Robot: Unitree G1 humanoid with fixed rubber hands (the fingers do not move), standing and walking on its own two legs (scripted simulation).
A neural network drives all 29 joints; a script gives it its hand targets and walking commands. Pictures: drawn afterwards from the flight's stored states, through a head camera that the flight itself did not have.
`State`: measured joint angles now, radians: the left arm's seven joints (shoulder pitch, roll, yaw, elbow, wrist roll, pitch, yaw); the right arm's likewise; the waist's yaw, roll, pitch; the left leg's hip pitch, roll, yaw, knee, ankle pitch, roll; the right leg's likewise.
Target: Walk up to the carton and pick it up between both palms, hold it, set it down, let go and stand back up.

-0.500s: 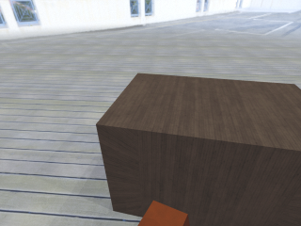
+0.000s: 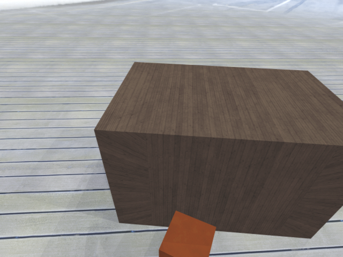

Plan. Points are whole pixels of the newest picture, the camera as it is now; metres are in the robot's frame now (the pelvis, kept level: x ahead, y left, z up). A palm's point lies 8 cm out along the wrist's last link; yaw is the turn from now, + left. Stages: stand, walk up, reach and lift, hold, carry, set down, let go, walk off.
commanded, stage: stand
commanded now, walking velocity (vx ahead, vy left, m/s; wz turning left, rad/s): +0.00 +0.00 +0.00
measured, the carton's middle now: (186, 249) +0.42 -0.07 -0.63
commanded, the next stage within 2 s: none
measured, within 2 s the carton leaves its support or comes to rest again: neither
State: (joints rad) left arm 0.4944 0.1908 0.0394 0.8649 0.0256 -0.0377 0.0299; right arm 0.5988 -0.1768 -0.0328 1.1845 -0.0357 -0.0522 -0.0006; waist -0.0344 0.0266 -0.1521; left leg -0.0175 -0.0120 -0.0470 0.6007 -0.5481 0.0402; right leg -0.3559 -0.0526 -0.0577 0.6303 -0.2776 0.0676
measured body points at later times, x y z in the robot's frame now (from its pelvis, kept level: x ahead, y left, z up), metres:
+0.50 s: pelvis +0.00 +0.00 +0.00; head -0.06 +0.02 +0.44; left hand -0.08 +0.20 -0.17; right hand -0.09 -0.23 -0.16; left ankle -0.17 +0.08 -0.71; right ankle +0.03 -0.17 -0.72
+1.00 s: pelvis -0.03 +0.01 +0.00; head -0.07 +0.02 +0.45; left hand -0.10 +0.21 -0.17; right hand -0.16 -0.19 -0.15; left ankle -0.17 +0.08 -0.72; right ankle +0.03 -0.17 -0.72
